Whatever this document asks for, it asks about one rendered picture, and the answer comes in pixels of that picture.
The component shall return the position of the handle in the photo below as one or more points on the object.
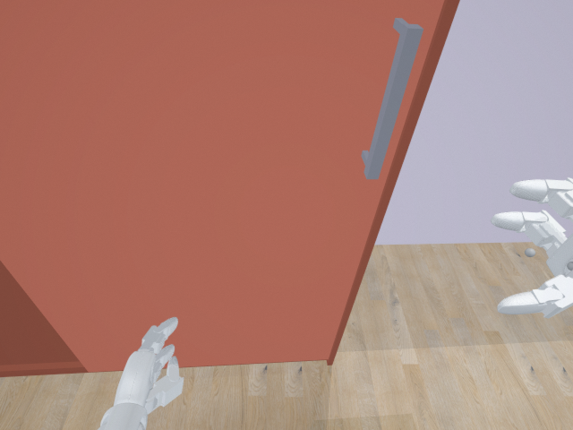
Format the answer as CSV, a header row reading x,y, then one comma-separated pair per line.
x,y
408,42

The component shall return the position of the left robot hand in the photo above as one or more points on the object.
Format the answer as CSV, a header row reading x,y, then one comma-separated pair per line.
x,y
144,367

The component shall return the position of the right robot hand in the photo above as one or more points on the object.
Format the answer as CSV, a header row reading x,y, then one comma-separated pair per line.
x,y
556,294

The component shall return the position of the robot left forearm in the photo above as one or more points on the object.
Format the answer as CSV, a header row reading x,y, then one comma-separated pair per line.
x,y
125,416

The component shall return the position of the wardrobe door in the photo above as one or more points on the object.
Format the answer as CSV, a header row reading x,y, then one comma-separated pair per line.
x,y
26,336
197,159

